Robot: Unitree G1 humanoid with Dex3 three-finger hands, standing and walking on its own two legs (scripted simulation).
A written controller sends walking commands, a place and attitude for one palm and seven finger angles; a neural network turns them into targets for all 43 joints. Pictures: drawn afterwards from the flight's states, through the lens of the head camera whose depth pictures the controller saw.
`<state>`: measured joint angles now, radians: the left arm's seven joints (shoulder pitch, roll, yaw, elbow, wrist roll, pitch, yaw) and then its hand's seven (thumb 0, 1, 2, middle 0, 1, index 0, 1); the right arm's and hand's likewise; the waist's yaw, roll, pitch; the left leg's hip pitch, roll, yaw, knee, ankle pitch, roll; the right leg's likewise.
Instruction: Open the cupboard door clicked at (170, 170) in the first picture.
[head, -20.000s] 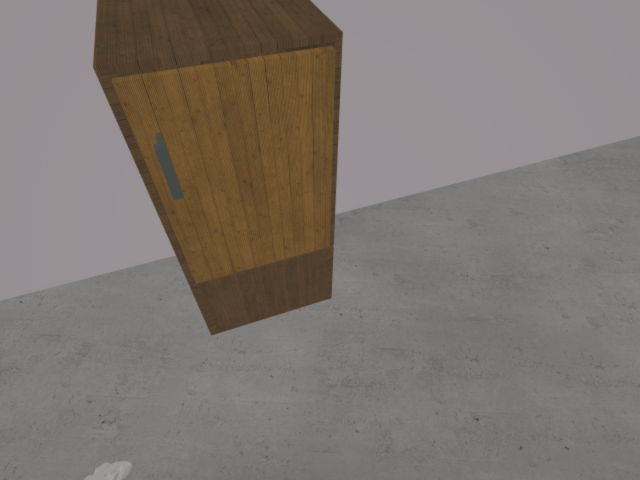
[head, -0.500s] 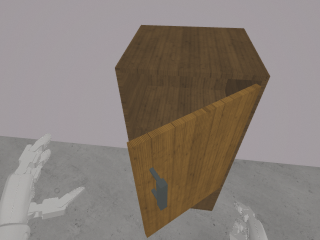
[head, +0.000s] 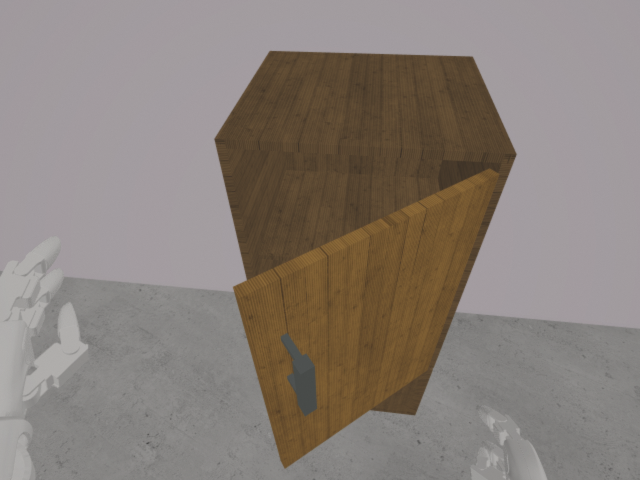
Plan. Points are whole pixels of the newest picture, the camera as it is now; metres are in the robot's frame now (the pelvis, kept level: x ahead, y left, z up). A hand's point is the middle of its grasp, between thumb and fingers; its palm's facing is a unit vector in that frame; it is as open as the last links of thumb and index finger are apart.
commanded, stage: draw the hand back to the body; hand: left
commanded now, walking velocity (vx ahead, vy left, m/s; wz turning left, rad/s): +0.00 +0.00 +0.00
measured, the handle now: (298, 374) +0.26 +0.07 -0.02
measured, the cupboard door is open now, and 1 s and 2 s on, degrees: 39 39 39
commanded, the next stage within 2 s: step back with the hand held close in 0.14 s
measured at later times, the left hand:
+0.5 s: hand (115, 344) +0.20 +0.23 +0.15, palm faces +0.37 -0.81 -0.46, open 7.4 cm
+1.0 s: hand (24, 421) +0.12 +0.27 +0.15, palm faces +0.39 -0.79 -0.48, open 7.4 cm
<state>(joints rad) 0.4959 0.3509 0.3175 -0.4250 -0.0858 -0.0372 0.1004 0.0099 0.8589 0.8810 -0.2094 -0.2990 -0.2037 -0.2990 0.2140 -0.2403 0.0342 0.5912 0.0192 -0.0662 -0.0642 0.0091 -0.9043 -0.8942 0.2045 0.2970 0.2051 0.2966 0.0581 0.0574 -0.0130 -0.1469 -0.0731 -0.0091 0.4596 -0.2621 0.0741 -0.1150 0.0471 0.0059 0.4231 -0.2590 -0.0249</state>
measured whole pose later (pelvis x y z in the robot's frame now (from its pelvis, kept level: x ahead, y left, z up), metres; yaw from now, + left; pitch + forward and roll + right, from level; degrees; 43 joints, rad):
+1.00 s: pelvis -0.08 +0.01 -0.01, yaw +0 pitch -1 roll -3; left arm 0.56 0.41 0.39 -0.50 -0.02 -0.17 0.15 0.01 0.89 0.90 -0.22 -0.30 -0.21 -0.30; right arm 0.21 -0.23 0.00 0.55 0.01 0.00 -0.08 0.01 -0.90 -0.89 0.21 0.30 0.21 0.30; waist 0.00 0.02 0.02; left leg -0.37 -0.05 0.00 0.56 -0.19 0.09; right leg -0.32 0.07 0.00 0.49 -0.18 0.00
